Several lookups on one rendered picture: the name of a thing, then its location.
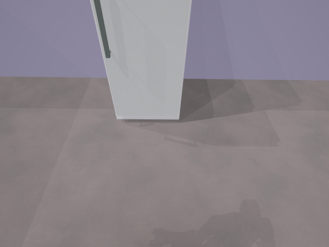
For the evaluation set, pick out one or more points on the fridge door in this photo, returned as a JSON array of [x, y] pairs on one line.
[[146, 39]]

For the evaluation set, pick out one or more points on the handle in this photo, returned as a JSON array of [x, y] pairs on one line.
[[102, 28]]

